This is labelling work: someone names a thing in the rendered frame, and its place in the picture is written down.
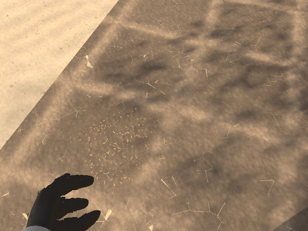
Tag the robot left hand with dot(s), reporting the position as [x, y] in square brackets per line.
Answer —
[49, 206]

